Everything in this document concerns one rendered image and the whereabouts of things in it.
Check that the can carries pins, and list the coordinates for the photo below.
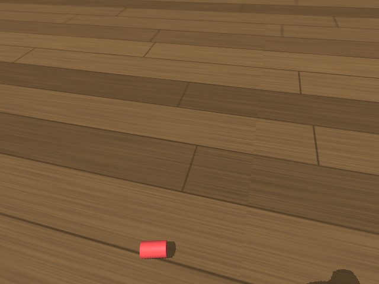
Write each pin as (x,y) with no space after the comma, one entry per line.
(153,249)

